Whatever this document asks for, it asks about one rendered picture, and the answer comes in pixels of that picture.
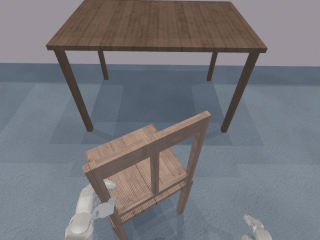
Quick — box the right robot hand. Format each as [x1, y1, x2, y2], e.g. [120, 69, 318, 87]
[241, 214, 272, 240]

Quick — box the chair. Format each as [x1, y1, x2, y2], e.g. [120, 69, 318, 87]
[82, 110, 212, 240]

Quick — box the left robot hand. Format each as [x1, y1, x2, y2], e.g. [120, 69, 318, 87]
[75, 179, 117, 220]

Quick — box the left robot forearm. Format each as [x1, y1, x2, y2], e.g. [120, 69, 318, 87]
[64, 212, 94, 240]

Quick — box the table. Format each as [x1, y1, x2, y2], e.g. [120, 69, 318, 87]
[46, 0, 268, 133]

